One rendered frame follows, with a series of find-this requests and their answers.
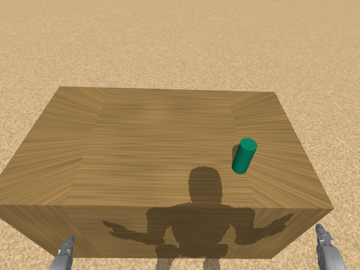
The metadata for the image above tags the left robot hand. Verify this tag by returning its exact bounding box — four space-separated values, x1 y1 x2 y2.
49 235 74 270

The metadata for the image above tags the right robot hand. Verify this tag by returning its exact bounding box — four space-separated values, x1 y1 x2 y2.
316 224 346 270

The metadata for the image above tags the can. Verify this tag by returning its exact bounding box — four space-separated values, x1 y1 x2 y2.
232 138 257 174

